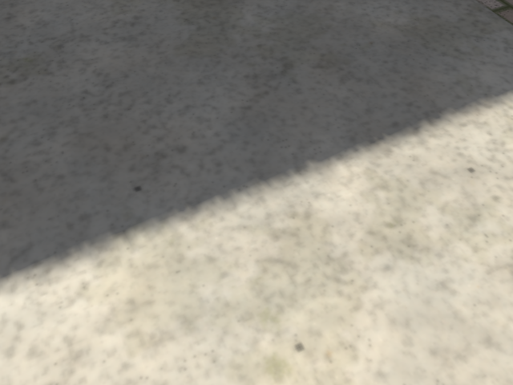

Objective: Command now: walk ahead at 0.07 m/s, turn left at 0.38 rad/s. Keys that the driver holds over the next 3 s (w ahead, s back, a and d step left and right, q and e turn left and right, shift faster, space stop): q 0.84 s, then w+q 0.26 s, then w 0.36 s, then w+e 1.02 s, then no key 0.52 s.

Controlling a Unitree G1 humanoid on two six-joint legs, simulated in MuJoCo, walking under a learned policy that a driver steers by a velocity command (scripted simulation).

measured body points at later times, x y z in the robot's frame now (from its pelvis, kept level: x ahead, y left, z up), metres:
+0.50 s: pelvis +0.05 +0.01 +0.00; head +0.09 +0.03 +0.45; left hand +0.14 +0.32 -0.11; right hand +0.29 -0.22 -0.09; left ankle +0.07 +0.12 -0.74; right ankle +0.11 -0.13 -0.72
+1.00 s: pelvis +0.04 +0.02 -0.01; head +0.06 +0.04 +0.44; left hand -0.02 +0.32 -0.11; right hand +0.34 -0.11 -0.09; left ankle -0.04 +0.09 -0.74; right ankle +0.11 -0.12 -0.74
